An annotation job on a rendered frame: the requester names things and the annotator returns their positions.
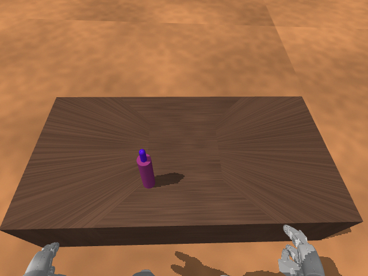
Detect left robot hand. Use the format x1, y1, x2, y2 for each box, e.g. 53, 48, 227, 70
25, 242, 66, 276

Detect bottle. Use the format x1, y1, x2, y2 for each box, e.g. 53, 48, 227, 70
136, 149, 155, 189

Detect right robot hand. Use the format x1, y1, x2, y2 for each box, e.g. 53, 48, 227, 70
278, 225, 325, 276

